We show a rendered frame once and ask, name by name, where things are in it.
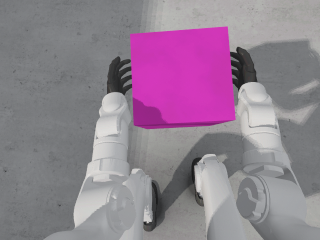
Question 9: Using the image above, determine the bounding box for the right robot hand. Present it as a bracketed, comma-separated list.
[230, 47, 258, 91]

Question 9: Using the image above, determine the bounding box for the left robot upper arm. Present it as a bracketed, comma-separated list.
[43, 183, 137, 240]

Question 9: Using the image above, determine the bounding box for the left robot hand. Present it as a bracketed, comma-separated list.
[107, 56, 132, 96]

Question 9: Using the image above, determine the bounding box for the right robot thigh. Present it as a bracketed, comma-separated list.
[194, 160, 247, 240]

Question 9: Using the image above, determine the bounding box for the robot left forearm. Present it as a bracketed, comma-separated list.
[73, 92, 132, 217]

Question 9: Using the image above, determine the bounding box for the robot right foot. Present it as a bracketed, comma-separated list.
[191, 157, 204, 207]

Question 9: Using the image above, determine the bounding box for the robot right forearm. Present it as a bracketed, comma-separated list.
[236, 82, 307, 212]

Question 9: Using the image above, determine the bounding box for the right robot upper arm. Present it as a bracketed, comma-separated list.
[236, 174, 320, 240]

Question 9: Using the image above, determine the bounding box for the carton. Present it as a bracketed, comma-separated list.
[130, 26, 236, 129]

